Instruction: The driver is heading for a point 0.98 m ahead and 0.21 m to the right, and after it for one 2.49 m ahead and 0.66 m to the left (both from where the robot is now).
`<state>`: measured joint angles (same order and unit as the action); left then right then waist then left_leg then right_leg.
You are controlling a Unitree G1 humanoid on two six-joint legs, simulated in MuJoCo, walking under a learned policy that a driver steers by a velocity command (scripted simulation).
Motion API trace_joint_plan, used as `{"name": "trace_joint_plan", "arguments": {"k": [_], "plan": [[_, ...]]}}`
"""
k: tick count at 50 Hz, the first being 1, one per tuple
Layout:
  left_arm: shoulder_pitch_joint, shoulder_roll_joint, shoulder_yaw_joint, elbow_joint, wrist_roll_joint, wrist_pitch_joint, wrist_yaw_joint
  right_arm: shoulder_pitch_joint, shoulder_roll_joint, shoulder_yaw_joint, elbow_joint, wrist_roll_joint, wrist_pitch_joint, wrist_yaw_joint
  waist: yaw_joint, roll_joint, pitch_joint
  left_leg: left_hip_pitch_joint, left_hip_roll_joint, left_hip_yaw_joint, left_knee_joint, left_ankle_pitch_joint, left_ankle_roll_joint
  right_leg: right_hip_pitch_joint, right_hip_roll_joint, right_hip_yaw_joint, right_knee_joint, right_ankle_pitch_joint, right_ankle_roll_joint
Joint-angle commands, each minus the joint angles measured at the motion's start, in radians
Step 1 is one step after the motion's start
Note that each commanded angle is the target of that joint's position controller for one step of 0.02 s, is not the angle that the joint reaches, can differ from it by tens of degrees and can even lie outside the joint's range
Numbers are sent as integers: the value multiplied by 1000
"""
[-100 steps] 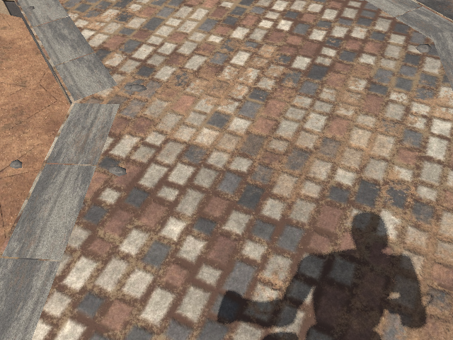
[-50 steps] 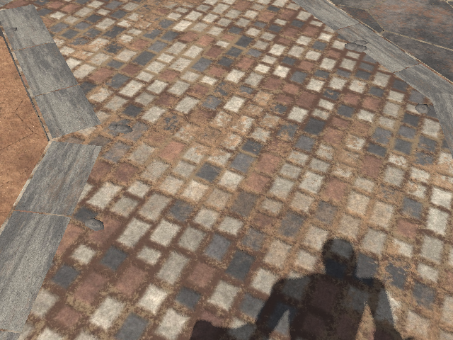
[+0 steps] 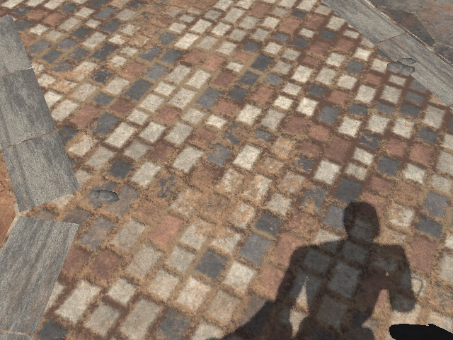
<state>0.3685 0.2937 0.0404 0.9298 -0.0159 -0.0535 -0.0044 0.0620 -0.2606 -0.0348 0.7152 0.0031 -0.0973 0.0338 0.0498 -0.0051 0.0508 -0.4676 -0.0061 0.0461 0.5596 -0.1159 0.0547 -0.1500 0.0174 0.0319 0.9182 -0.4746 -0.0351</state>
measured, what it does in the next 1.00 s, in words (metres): walks ahead: right foot, then left foot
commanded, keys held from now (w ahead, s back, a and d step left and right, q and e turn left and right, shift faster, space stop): w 0.90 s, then w+e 0.10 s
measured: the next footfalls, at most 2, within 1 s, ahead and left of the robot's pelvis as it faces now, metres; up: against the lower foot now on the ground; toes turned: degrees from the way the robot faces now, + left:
right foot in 0.46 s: +0.43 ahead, -0.15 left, +0.00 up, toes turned -2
left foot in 1.00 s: +0.74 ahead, +0.08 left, +0.00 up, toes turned +1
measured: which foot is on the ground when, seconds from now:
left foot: down 0.00-0.48, up 0.50-0.98, down 1.00-1.00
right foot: up 0.00-0.44, down 0.46-1.00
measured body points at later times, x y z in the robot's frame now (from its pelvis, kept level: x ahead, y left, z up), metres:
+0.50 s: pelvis +0.28 -0.05 +0.00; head +0.31 -0.06 +0.45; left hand +0.48 +0.20 -0.09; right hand +0.29 -0.34 -0.14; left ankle +0.12 +0.09 -0.69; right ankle +0.39 -0.15 -0.72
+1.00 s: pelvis +0.56 -0.03 +0.00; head +0.59 -0.03 +0.45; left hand +0.52 +0.25 -0.13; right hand +0.79 -0.26 -0.08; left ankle +0.70 +0.07 -0.73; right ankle +0.39 -0.15 -0.72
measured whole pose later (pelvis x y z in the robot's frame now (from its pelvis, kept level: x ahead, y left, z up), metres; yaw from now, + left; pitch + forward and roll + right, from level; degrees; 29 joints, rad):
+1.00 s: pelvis +0.56 -0.03 +0.00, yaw -1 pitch +2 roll -2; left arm 0.41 0.28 0.05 0.97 -0.02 -0.04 0.01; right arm 0.01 -0.25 -0.03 0.75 0.01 -0.10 0.04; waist 0.08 0.02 0.02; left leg -0.48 0.03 0.02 0.47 -0.02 0.06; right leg 0.08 0.03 -0.01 0.32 -0.43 -0.01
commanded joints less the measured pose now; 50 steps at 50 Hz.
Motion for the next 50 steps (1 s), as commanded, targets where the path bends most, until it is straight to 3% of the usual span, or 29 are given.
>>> {"name": "trace_joint_plan", "arguments": {"k": [1,2,3,4,6,10,13,16,19,21,22,23,24,25,26,27,28,29,31,33,36,39,42,45,48,49,50], "plan": [[-72,144,22,-116,-30,-56,-9,242,-156,-48,12,4,6,-12,-132,99,-185,620,328,-503,-274,-121,204,-580,-80,57,372,41,-22],[-104,128,23,-122,-17,-55,-6,189,-134,-42,11,-2,5,-9,-100,51,-109,486,288,-415,-312,-49,189,-554,-115,39,300,107,-15],[-92,119,28,-114,-5,-43,-3,158,-107,-33,6,-12,-1,-7,-66,59,-80,397,252,-351,-352,3,173,-494,-146,45,250,160,-10],[-63,97,25,-106,-3,-31,-3,142,-113,-35,10,-14,-6,-4,-43,90,-78,336,243,-323,-382,34,183,-440,-154,43,228,183,3],[-54,67,19,-101,4,-11,1,144,-122,-39,27,-5,-18,-2,-25,83,-60,281,226,-250,-421,104,197,-427,-164,31,169,218,28],[-196,55,14,-147,16,-12,1,190,-157,-48,64,-3,-14,-20,-56,58,-16,291,196,-154,-456,138,179,-488,-163,17,-81,434,56],[-303,37,5,-172,11,-23,-9,236,-179,-52,91,6,-7,-30,-96,58,1,303,177,-104,-460,106,152,-437,-125,-16,-266,570,55],[-379,46,5,-201,3,-29,-21,290,-191,-57,128,15,4,-33,-120,61,20,388,218,-116,-432,82,147,-449,-110,-9,-348,572,41],[-398,71,11,-220,2,-36,-35,297,-200,-64,149,20,21,-40,-103,68,20,490,268,-138,-370,128,126,-454,-103,2,-399,474,3],[-327,98,23,-203,2,-41,-38,275,-210,-68,152,20,33,-44,-54,84,-21,519,266,-130,-277,302,103,-338,-70,-32,-423,403,-26],[-207,129,43,-166,5,-41,-33,263,-198,-63,150,18,40,-45,9,72,-94,496,220,-92,-128,443,80,-171,-37,-65,-444,400,-51],[-35,187,68,-120,9,-40,-24,278,-156,-44,139,4,43,-47,71,22,-229,371,163,-46,115,363,47,101,-103,1,-408,419,-94],[70,298,94,-101,22,-32,-18,391,-54,-11,112,-4,26,-38,41,-218,-369,-36,2,4,510,-27,-34,487,-350,438,-455,274,-253],[89,224,73,-95,6,-30,-24,373,-80,-13,127,6,3,-35,63,-257,-416,-197,-49,-136,671,-472,-39,537,-399,702,-613,126,-295],[17,171,55,-105,3,-32,-24,293,-165,-36,108,36,-13,-28,58,-177,-269,-294,13,-167,742,-426,-19,429,-374,583,-632,65,-245],[-57,142,46,-123,8,-33,-22,229,-169,-36,91,40,-19,-29,34,-113,-179,-296,70,-135,712,-331,-6,297,-338,456,-646,113,-211],[-117,113,37,-131,13,-34,-24,193,-161,-38,85,25,-17,-34,7,-64,-107,-266,109,-116,648,-252,-10,168,-299,362,-678,200,-196],[-151,87,29,-136,23,-39,-25,199,-153,-43,88,15,-8,-37,-24,-81,-81,-205,140,-123,594,-194,-13,81,-268,297,-707,279,-182],[-161,84,29,-128,24,-48,-27,232,-114,-38,101,9,13,-38,-53,-90,-77,-134,152,-115,549,-144,-29,6,-240,223,-756,378,-190],[-139,108,36,-109,18,-56,-21,202,-100,-36,87,3,26,-42,-58,-69,-54,-164,158,-107,478,-86,-50,-10,-238,167,-785,467,-204],[-98,125,39,-83,14,-50,-6,108,-88,-32,56,-2,23,-41,-36,-45,-28,-218,154,-98,300,66,-70,24,-219,99,-800,538,-190],[-55,134,39,-62,7,-43,3,6,-62,-22,31,4,13,-29,1,-48,-4,-175,122,-64,112,206,-68,30,-189,38,-814,521,-163],[9,141,40,-27,1,-32,6,-85,-58,-16,2,12,6,-14,34,-42,23,-178,99,-51,11,232,-59,103,-215,36,-799,508,-163],[41,147,44,-2,-2,-13,10,-140,-68,-16,-28,15,-2,5,35,-46,35,-208,86,-59,-47,164,-30,217,-264,48,-745,576,-155],[24,167,53,2,-6,1,16,-70,-113,-34,-21,11,-9,9,-30,-72,-13,-60,41,-44,-85,49,4,255,-275,80,-623,808,-132],[-1,167,52,-3,-5,6,16,48,-145,-52,12,9,-12,4,-98,-71,-84,117,14,-18,-115,65,27,223,-238,59,-494,931,-113],[-10,139,39,-20,4,6,16,223,-198,-75,58,-1,-12,-7,-172,-50,-215,410,68,-63,-69,100,67,83,-184,31,-284,859,-84]]}}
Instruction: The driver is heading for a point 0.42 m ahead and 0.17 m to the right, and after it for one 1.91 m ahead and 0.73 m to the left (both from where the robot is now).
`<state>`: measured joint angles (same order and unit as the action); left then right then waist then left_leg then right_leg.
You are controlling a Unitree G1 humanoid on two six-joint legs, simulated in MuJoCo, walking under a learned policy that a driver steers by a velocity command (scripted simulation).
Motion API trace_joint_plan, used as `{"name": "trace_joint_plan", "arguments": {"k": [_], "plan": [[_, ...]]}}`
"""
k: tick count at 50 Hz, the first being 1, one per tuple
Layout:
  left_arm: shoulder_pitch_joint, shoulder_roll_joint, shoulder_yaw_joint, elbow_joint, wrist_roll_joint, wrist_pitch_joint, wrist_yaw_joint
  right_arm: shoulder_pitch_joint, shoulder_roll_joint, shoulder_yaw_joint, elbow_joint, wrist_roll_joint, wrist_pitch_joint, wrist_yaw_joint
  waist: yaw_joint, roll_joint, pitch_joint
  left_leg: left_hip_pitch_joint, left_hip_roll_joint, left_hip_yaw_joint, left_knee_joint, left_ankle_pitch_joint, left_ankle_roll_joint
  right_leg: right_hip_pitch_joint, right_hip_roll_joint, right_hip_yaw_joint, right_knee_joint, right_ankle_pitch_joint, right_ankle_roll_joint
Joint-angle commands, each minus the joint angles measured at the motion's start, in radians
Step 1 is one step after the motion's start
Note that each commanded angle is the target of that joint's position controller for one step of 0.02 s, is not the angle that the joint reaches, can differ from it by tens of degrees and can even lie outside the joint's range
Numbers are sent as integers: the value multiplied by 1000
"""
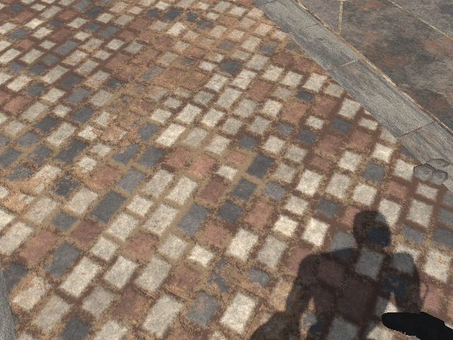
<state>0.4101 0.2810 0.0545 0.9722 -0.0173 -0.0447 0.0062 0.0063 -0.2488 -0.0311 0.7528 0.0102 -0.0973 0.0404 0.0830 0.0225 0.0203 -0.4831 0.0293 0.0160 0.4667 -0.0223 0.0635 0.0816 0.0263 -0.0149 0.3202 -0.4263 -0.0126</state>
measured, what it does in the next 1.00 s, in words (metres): walks ahead, turning right: right foot, then left foot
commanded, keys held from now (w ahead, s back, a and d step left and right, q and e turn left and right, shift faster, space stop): w+e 0.04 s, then e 0.84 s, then q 0.12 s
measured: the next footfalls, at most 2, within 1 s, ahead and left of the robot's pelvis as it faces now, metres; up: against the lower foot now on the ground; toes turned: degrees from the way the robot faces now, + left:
right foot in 0.46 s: +0.29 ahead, -0.13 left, +0.00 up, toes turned -16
left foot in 0.92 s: +0.35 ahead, +0.08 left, +0.00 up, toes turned -34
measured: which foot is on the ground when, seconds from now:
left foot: down 0.00-0.46, up 0.48-0.90, down 0.92-1.00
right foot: down 0.00-0.02, up 0.04-0.44, down 0.46-0.92, up 0.94-1.00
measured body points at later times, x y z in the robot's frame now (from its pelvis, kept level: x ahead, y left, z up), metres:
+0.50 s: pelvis +0.19 -0.02 +0.00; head +0.22 -0.04 +0.45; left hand +0.41 +0.22 -0.09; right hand +0.24 -0.32 -0.13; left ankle +0.14 +0.12 -0.70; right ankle +0.25 -0.12 -0.73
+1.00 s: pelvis +0.25 +0.01 +0.01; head +0.28 +0.01 +0.46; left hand +0.53 +0.17 -0.09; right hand +0.20 -0.30 -0.09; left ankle +0.32 +0.11 -0.72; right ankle +0.22 -0.11 -0.69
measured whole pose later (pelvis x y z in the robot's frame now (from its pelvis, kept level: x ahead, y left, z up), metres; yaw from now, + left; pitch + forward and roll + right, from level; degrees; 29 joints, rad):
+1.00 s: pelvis +0.25 +0.01 +0.01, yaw -30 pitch +2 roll +0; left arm 0.13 0.31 0.08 0.67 0.00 0.04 0.04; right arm 0.17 -0.28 -0.07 0.86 -0.03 -0.02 -0.01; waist -0.02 -0.04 0.03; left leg -0.28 -0.02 -0.06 0.50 -0.24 0.00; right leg -0.44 0.14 0.19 0.78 -0.44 0.01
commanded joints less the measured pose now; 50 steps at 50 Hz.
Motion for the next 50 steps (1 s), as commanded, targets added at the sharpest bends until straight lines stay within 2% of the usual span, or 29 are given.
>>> {"name": "trace_joint_plan", "arguments": {"k": [1,2,3,4,5,6,8,11,15,20,22,23,24,25,26,27,28,29,30,32,35,39,44,45,46,47,48,49,50], "plan": [[28,49,-6,-92,18,-18,0,415,-309,-104,41,-29,-8,-25,-203,108,-357,849,296,-386,36,-48,176,-523,-56,17,695,418,-40],[67,26,-15,-74,-1,-36,-4,437,-255,-90,54,-16,0,-23,-198,246,-461,944,413,-707,-109,-198,255,-718,28,105,911,-154,-19],[-13,143,18,-85,-29,-45,-4,357,-187,-67,39,-13,1,-27,-202,147,-290,798,382,-585,-142,-170,204,-792,-31,159,987,-131,-23],[-77,153,25,-103,-35,-45,1,273,-154,-56,24,-17,1,-31,-172,106,-171,643,350,-415,-150,3,169,-786,-75,128,975,-58,-20],[-96,132,27,-101,-23,-36,9,207,-121,-46,25,-21,-4,-27,-134,54,-98,503,305,-285,-170,190,148,-737,-103,115,922,-11,-6],[-80,119,37,-93,-13,-19,16,161,-95,-40,24,-26,-10,-24,-97,63,-67,407,268,-182,-183,304,126,-674,-129,117,871,20,2],[-38,67,35,-93,-11,19,18,112,-97,-43,29,-36,-17,-23,-50,84,-51,289,243,-73,-217,417,130,-586,-130,89,841,63,19],[-88,43,33,-150,0,44,16,83,-139,-57,44,-33,-12,-44,-34,84,-28,252,236,39,-254,452,145,-609,-134,64,682,188,40],[-188,41,30,-206,8,43,-13,90,-170,-64,59,-20,19,-73,-72,61,-59,312,224,129,-241,405,134,-556,-121,14,456,382,33],[-252,82,49,-275,12,60,-44,100,-205,-79,75,12,61,-79,-78,59,-47,423,278,125,-118,350,101,-558,-97,-14,341,265,-13],[-195,99,63,-276,11,60,-46,79,-202,-81,70,26,74,-83,-36,47,-64,423,254,149,33,395,54,-463,-51,-52,229,284,-54],[-116,147,85,-259,17,55,-34,123,-179,-77,80,19,78,-80,-9,-19,-111,379,190,177,201,353,0,-319,-21,-34,142,456,-92],[-57,270,118,-267,22,54,-7,137,-143,-63,54,-21,75,-73,-8,-240,-171,168,90,212,500,-14,-84,-122,-211,248,125,978,-182],[-89,316,113,-296,42,49,-5,184,-96,-44,25,-44,73,-63,-74,-341,-302,-100,-85,80,776,-717,-137,68,-413,609,114,1052,-416],[-109,238,94,-313,31,40,-18,134,-147,-56,41,-20,74,-53,-22,-168,-344,-130,-45,-84,840,-683,-117,26,-386,569,67,863,-394],[-173,210,85,-324,21,30,-19,90,-157,-60,28,6,77,-53,-40,-127,-248,-166,-20,-87,823,-599,-97,-59,-340,466,47,731,-338],[-220,187,80,-326,6,31,-12,81,-150,-63,40,-1,82,-66,-62,-57,-182,-173,7,-86,759,-517,-95,-135,-286,406,26,578,-276],[-257,167,73,-332,-1,39,-3,68,-166,-70,38,-15,89,-79,-76,-68,-139,-149,20,-88,691,-457,-99,-215,-254,371,6,487,-243],[-273,165,70,-340,10,44,6,75,-166,-72,39,-18,95,-81,-94,-107,-131,-90,10,-81,671,-414,-104,-285,-225,349,-9,461,-233],[-272,168,72,-349,22,47,17,100,-144,-69,45,-14,96,-83,-103,-133,-143,-50,-13,-78,593,-375,-117,-308,-199,333,-15,472,-231],[-253,186,79,-350,13,50,30,83,-123,-61,40,-14,94,-87,-85,-132,-155,-31,-26,-93,452,-343,-138,-296,-191,356,-7,415,-227],[-269,187,80,-360,16,63,33,67,-133,-60,34,-7,89,-79,-70,-168,-140,36,-44,-105,318,-313,-144,-334,-173,415,-15,251,-212],[-290,181,75,-372,4,81,32,131,-148,-66,43,0,64,-55,-94,-188,-133,161,-64,-95,63,-272,-105,-315,-152,501,44,310,-175],[-295,168,68,-373,0,87,36,189,-153,-69,63,-4,59,-48,-122,-178,-143,240,-43,-76,-56,-173,-85,-329,-131,463,85,314,-142],[-248,125,54,-367,6,90,40,206,-200,-78,66,-22,59,-47,-103,-90,-149,327,85,-176,-133,-121,-42,-398,-71,387,188,220,-86],[-193,75,42,-373,13,84,37,147,-278,-87,47,-43,69,-53,-27,177,-115,361,271,-413,-178,17,78,-552,100,198,368,-47,-26],[-239,135,57,-382,27,68,36,127,-217,-69,31,-74,65,-52,-65,247,-90,249,356,-562,-212,36,213,-564,98,211,548,-195,19],[-226,176,70,-358,25,64,33,71,-174,-55,10,-63,58,-53,-52,166,-74,231,314,-498,-198,23,209,-544,76,247,657,-147,32],[-204,160,69,-328,27,67,32,30,-145,-45,10,-42,54,-51,-31,122,-64,233,245,-403,-174,19,158,-527,61,235,670,-92,51]]}}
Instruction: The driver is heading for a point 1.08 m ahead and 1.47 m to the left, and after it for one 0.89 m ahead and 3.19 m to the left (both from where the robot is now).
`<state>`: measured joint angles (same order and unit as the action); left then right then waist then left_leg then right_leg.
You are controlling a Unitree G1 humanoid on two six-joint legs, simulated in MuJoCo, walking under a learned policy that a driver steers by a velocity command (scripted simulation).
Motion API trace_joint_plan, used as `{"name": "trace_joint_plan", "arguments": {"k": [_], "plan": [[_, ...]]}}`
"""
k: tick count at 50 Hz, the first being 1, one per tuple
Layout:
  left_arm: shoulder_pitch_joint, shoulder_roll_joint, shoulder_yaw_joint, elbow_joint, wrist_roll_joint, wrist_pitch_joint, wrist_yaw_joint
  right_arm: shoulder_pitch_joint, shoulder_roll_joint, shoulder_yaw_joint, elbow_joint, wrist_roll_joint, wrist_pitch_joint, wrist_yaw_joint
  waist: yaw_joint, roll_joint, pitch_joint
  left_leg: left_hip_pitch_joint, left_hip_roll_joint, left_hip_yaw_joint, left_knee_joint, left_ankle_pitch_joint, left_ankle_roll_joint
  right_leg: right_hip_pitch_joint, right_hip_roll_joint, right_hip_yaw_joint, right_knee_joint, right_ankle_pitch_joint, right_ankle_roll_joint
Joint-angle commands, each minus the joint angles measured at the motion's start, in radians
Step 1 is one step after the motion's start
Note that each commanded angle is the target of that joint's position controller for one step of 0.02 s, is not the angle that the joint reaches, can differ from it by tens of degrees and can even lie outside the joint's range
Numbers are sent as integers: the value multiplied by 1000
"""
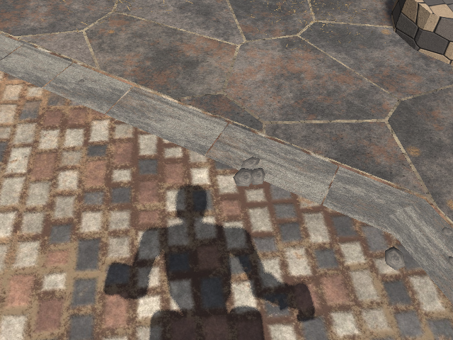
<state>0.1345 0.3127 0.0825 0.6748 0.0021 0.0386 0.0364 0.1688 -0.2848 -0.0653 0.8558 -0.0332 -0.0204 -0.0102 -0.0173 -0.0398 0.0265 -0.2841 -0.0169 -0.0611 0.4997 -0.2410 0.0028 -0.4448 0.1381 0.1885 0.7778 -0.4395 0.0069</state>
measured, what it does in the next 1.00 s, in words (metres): steps on the spot, turning left: right foot, then left foot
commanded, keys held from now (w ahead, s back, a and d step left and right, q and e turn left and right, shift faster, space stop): q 1.00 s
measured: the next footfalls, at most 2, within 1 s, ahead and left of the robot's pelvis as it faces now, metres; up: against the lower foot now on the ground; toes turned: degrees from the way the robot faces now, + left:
right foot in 0.24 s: +0.02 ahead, -0.13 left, +0.00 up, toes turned +10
left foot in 0.58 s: +0.01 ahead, +0.14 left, +0.00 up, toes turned +18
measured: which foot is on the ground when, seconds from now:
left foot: down 0.00-0.26, up 0.28-0.56, down 0.58-1.00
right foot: up 0.00-0.22, down 0.24-0.58, up 0.60-1.00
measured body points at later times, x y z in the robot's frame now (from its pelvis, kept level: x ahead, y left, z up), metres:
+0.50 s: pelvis -0.01 +0.01 +0.00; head +0.03 +0.02 +0.45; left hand +0.04 +0.32 -0.11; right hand +0.20 -0.25 -0.10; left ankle -0.03 +0.12 -0.70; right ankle -0.02 -0.14 -0.74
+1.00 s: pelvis -0.02 +0.04 +0.00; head +0.01 +0.07 +0.45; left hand -0.02 +0.37 -0.10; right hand +0.26 -0.14 -0.09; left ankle -0.03 +0.13 -0.74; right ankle +0.08 -0.09 -0.71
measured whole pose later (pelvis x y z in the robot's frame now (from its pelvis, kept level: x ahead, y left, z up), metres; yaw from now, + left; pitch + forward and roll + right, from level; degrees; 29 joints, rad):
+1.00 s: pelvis -0.02 +0.04 +0.00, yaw +31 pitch +1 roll -2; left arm 0.12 0.32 0.08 0.76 -0.01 -0.01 0.03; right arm 0.16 -0.32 -0.07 0.68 0.01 0.03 -0.02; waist -0.03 0.00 0.06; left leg -0.30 -0.12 -0.19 0.47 -0.18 0.05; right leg -0.38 0.03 0.12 0.71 -0.36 0.08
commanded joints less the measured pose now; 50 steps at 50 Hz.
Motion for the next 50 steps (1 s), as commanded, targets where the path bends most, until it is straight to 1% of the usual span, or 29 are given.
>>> {"name": "trace_joint_plan", "arguments": {"k": [1,2,4,6,8,10,11,12,13,14,15,16,17,18,19,22,25,27,28,29,30,31,32,34,35,37,42,46,50], "plan": [[85,90,30,-11,21,-10,4,-143,-83,1,-89,18,-25,3,76,175,-73,55,245,-276,-198,222,180,16,-89,2,175,-38,55],[76,55,18,-6,26,-9,2,-138,-78,7,-78,29,-24,6,68,182,-60,70,221,-254,-186,271,168,34,-119,-31,112,-5,76],[-2,25,3,-20,14,-22,-1,-84,-144,-13,-60,40,-5,4,22,204,-42,97,163,-216,-145,370,157,84,-105,-110,-54,5,93],[-33,49,10,-21,-12,-29,8,-11,-204,-33,-50,42,9,-1,-15,228,-61,175,176,-274,-121,430,177,92,-80,-130,-159,18,90],[-5,67,17,-2,-27,-28,15,-11,-210,-38,-55,54,15,-1,-4,250,-71,213,181,-331,-117,440,185,124,-71,-130,-278,78,71],[38,73,22,24,-24,-30,14,-35,-201,-39,-65,67,21,-5,22,240,-86,181,168,-348,-97,467,165,232,-74,-135,-417,213,37],[56,87,27,31,-19,-32,13,-38,-186,-36,-71,70,21,-9,27,214,-113,123,153,-338,-79,438,139,326,-104,-127,-430,279,17],[87,111,34,33,-8,-31,16,-45,-159,-29,-81,66,18,-12,35,155,-145,29,122,-301,-25,348,102,431,-184,-89,-409,392,-14],[74,178,51,42,4,-23,15,-37,-121,-23,-101,66,12,-9,-5,-52,-133,-97,20,-156,63,174,51,460,-280,-6,-370,570,-92],[73,165,52,33,17,-18,10,-35,-128,-22,-94,63,7,-4,26,-152,-118,-197,-37,-67,166,-70,6,478,-390,90,-410,672,-182],[45,132,42,18,28,-21,12,-38,-153,-34,-96,62,7,1,35,-196,-104,-259,-33,-24,353,-333,-19,469,-492,159,-437,755,-256],[28,112,31,8,28,-27,16,-38,-181,-51,-91,63,15,1,31,-144,-83,-293,-12,-22,531,-396,-38,442,-519,158,-442,812,-284],[-8,101,25,4,14,-35,19,-22,-177,-57,-88,63,29,0,6,-98,-57,-310,10,-34,599,-366,-53,422,-497,103,-430,818,-265],[-35,104,25,8,-1,-42,19,-15,-149,-50,-88,60,43,0,-7,-79,-31,-325,30,-34,567,-311,-65,415,-459,40,-425,794,-230],[-30,115,28,17,-6,-45,19,-36,-127,-42,-98,56,50,0,7,-84,-20,-329,34,-10,536,-261,-79,419,-434,-1,-427,793,-217],[-10,145,38,38,-2,-34,20,-81,-98,-23,-144,60,53,21,35,-122,-45,-236,44,59,388,-179,-93,408,-401,-94,-423,777,-209],[-3,178,46,48,-9,-26,15,-85,-126,-27,-174,63,57,41,43,-141,-70,-117,34,109,234,-136,-65,388,-419,-124,-398,746,-196],[-19,187,47,52,-27,-29,9,-33,-139,-37,-170,60,65,48,9,-123,-74,-16,12,146,83,-25,-27,350,-420,-151,-335,676,-162],[-6,171,42,62,-33,-34,5,13,-152,-47,-158,55,68,44,-10,-96,-84,83,-11,146,-10,60,3,299,-395,-185,-262,600,-121],[63,137,34,87,-17,-43,-5,57,-203,-67,-157,55,69,29,-15,36,-114,241,35,36,-83,290,48,184,-336,-263,-95,429,-42],[51,51,2,38,48,-47,-12,83,-339,-92,-182,46,67,8,10,370,-140,409,337,-379,-82,748,213,-119,-193,-313,237,-221,69],[-42,90,12,11,21,-48,-5,114,-299,-74,-195,9,42,25,-67,256,-224,330,422,-518,-137,668,379,-165,-132,-138,403,-310,68],[-61,128,24,12,-8,-42,1,66,-275,-66,-199,9,20,33,-48,169,-151,277,376,-433,-161,549,355,-187,-156,-112,460,-238,54],[-40,139,34,38,-5,-33,17,-22,-217,-53,-204,44,10,18,-4,114,-76,202,270,-322,-176,300,246,-187,-193,-99,392,-72,42],[-31,143,38,39,1,-29,22,-49,-209,-48,-211,47,14,10,12,129,-64,149,238,-295,-188,264,226,-146,-190,-98,362,-16,47],[-5,125,36,43,1,-33,17,-49,-199,-42,-222,37,19,-1,23,155,-85,126,209,-280,-201,247,225,-100,-163,-104,337,55,57],[-31,96,26,27,1,-41,14,-22,-209,-46,-227,43,25,-16,3,164,-81,143,187,-328,-203,110,226,-91,-140,-85,116,98,82],[-44,97,22,18,-4,-54,2,-26,-219,-51,-237,40,35,-15,-10,181,-64,93,169,-390,-195,32,227,-21,-120,-76,-9,89,84],[-31,106,23,14,-13,-75,-13,-36,-223,-53,-249,46,48,-9,-9,192,-83,109,163,-467,-153,143,219,58,-97,-75,-127,72,66]]}}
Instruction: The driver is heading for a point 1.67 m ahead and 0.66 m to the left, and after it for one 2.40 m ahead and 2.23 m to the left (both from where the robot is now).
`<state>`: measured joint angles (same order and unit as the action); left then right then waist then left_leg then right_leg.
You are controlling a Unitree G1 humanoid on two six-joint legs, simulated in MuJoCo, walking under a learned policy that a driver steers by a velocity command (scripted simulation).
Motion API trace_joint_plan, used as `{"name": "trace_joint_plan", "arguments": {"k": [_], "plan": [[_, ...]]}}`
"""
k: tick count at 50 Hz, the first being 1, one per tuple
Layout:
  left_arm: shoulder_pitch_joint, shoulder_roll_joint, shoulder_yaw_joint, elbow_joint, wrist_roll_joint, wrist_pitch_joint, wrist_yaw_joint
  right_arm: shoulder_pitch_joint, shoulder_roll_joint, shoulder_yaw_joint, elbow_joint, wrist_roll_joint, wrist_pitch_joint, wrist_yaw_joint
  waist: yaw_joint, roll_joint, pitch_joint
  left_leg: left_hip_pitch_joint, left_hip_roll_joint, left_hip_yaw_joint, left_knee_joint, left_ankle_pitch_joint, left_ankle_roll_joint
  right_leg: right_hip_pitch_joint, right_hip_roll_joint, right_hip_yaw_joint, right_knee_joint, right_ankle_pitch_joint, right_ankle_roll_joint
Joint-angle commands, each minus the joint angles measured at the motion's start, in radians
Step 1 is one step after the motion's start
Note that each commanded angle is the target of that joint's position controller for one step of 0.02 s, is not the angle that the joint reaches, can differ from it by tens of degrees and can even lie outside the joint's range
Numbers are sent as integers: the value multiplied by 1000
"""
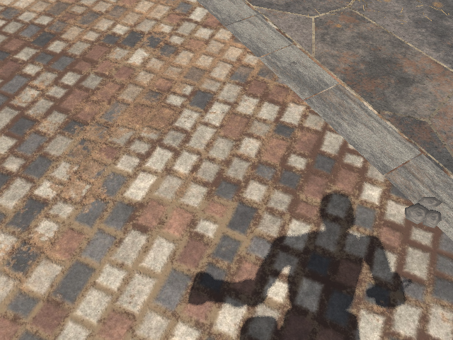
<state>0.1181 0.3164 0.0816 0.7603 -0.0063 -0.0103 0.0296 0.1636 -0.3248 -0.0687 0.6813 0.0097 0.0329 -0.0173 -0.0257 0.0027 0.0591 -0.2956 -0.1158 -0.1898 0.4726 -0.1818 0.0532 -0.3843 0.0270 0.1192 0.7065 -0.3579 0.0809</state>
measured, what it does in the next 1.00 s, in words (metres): steps on the spot, turning left: right foot, then left foot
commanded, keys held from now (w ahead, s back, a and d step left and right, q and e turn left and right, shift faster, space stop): q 0.64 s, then w+q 0.02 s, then w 0.32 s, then no key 0.02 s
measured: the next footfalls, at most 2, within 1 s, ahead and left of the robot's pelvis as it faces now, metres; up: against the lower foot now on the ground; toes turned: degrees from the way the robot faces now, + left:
right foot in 0.10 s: +0.06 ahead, -0.14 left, +0.00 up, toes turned +10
left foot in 0.50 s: +0.01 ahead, +0.13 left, +0.00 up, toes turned +20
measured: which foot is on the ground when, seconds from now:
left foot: down 0.00-0.10, up 0.12-0.48, down 0.50-1.00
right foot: up 0.00-0.08, down 0.10-0.50, up 0.52-1.00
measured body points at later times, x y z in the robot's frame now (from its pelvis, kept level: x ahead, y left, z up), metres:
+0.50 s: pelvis +0.00 +0.01 -0.01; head +0.04 +0.03 +0.44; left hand +0.05 +0.32 -0.12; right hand +0.25 -0.22 -0.09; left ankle -0.02 +0.12 -0.74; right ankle +0.02 -0.15 -0.74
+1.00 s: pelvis +0.07 +0.04 +0.00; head +0.08 +0.04 +0.45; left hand +0.09 +0.36 -0.08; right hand +0.29 -0.17 -0.10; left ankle -0.03 +0.12 -0.74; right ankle +0.16 -0.05 -0.73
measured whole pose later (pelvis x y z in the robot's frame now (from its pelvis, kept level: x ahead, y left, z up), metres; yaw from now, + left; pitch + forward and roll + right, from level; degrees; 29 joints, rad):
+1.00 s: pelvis +0.07 +0.04 +0.00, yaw +29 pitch +1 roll +0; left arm 0.16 0.32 0.06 0.72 -0.02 -0.08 -0.03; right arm 0.31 -0.31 -0.04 0.68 0.01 -0.02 0.01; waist -0.04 0.00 -0.01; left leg -0.15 -0.07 -0.14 0.43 -0.29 0.04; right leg -0.32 -0.01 0.00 0.51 -0.23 -0.01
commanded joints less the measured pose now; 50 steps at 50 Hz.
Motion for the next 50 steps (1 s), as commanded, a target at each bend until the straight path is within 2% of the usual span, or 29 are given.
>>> {"name": "trace_joint_plan", "arguments": {"k": [1,3,4,5,6,7,8,9,10,12,15,18,22,24,25,26,27,28,29,30,31,32,34,36,37,40,46,49,50], "plan": [[-3,103,25,-71,-7,-30,-11,-37,-182,-49,-78,7,-2,-2,6,152,-122,130,256,-355,-110,122,162,24,18,-7,-104,0,-16],[52,102,28,-55,-7,-38,-19,-62,-173,-46,-87,18,7,-6,45,145,-134,114,219,-355,-61,157,124,135,17,-24,-292,122,-37],[78,126,35,-47,-2,-38,-17,-52,-153,-40,-90,22,9,-9,53,118,-144,58,180,-325,-14,91,81,235,-41,0,-376,227,-60],[83,186,45,-56,14,-31,-11,4,-100,-26,-88,12,8,-7,17,-61,-179,-47,89,-199,167,-177,22,345,-235,167,-404,312,-134],[55,237,52,-57,47,-20,-12,10,-121,-36,-113,22,1,-6,-9,-282,-112,-237,-55,4,355,-446,-35,310,-385,377,-430,471,-301],[15,183,38,-84,48,-22,-11,38,-201,-60,-94,3,-5,-7,-5,-199,-103,-257,27,9,571,-447,-76,262,-436,374,-423,470,-359],[-28,130,22,-99,36,-21,-5,50,-223,-74,-73,10,-1,-5,-17,-142,-90,-251,46,16,647,-381,-93,239,-377,271,-409,442,-326],[-56,112,15,-105,23,-19,0,68,-197,-73,-52,11,11,-7,-24,-117,-73,-259,54,32,690,-325,-114,238,-311,182,-399,393,-285],[-57,104,10,-104,9,-17,4,68,-173,-67,-51,8,20,-8,-10,-122,-58,-295,60,39,731,-275,-133,257,-290,139,-393,396,-274],[-25,109,7,-97,12,-8,11,37,-131,-53,-73,17,24,0,15,-139,-47,-309,77,91,701,-233,-154,275,-257,54,-397,453,-281],[35,137,18,-88,20,8,16,-36,-104,-38,-122,19,17,8,68,-162,-75,-327,121,129,562,-227,-173,385,-288,28,-389,517,-310],[17,175,33,-94,13,18,4,-42,-85,-25,-145,11,16,21,73,-169,-102,-215,152,180,410,-232,-162,363,-308,-28,-379,564,-310],[6,198,43,-89,-10,17,-16,-6,-105,-34,-154,14,26,33,56,-184,-108,-84,136,239,221,-184,-120,329,-329,-72,-334,572,-284],[-9,186,41,-83,-33,11,-19,61,-109,-45,-137,12,31,36,6,-158,-116,54,109,265,12,-25,-65,276,-311,-121,-237,505,-222],[53,145,30,-59,-27,5,-24,108,-146,-61,-126,10,30,26,-5,-70,-138,199,114,208,-82,130,-25,183,-265,-185,-113,385,-151],[64,78,7,-84,27,3,-26,150,-265,-90,-141,11,25,8,7,215,-163,394,354,-133,-101,510,70,-89,-153,-271,190,-60,-46],[-27,73,3,-138,33,2,-14,132,-295,-84,-166,-25,-1,18,-21,291,-188,321,529,-375,-103,627,294,-249,-26,-147,407,-353,-9],[-58,126,18,-136,15,7,-7,127,-234,-69,-162,-31,-25,29,-48,167,-191,304,487,-299,-121,549,305,-258,-55,-66,506,-321,-13],[-53,134,23,-132,2,10,-4,89,-205,-58,-149,-23,-37,27,-16,151,-145,263,423,-205,-118,473,245,-258,-72,-53,507,-234,-27],[-34,136,28,-110,8,11,3,45,-187,-56,-149,-8,-37,21,4,101,-127,246,366,-155,-118,381,192,-255,-84,-47,465,-155,-28],[-30,145,32,-109,14,13,7,15,-172,-48,-152,5,-33,15,16,114,-113,225,345,-138,-117,388,173,-243,-84,-46,439,-100,-20],[-18,139,32,-104,14,13,4,7,-167,-41,-156,4,-28,8,26,128,-124,195,325,-124,-121,415,172,-202,-66,-54,450,-60,-11],[24,123,27,-93,5,7,-9,31,-151,-36,-148,3,-28,-1,30,129,-166,216,298,-124,-167,125,175,-189,-58,-68,379,23,-7],[-12,113,20,-100,-3,-1,-18,60,-140,-30,-139,3,-37,-3,-2,151,-126,218,294,-173,-236,-217,176,-211,-60,-77,248,65,-12],[-35,109,17,-108,-4,-8,-23,68,-141,-28,-131,-1,-41,-3,-12,165,-99,212,300,-193,-256,-272,175,-210,-60,-77,186,74,-14],[-65,98,7,-115,-3,-38,-37,93,-154,-28,-105,-6,-54,-2,-33,161,-63,203,311,-201,-268,-267,170,-169,-65,-77,28,95,-27],[-71,95,-3,-126,-18,-79,-58,122,-176,-26,-71,4,-69,20,-47,128,-10,126,322,-236,-261,-308,182,-65,-54,-101,-125,82,-77],[6,88,-5,-105,-19,-96,-61,107,-155,-16,-62,9,-65,27,10,100,-26,55,293,-218,-210,-295,153,108,-34,-130,-236,162,-109],[52,89,-2,-91,-10,-97,-56,101,-127,-5,-61,1,-64,27,40,91,-38,20,259,-195,-159,-220,128,198,-30,-129,-267,177,-115]]}}
Keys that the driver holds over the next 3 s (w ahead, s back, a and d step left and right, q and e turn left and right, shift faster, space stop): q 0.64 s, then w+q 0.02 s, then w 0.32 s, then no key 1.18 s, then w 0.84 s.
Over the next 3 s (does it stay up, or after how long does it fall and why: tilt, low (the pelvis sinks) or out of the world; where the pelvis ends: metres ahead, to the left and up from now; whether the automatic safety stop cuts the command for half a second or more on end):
stays up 0.46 0.21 -0.02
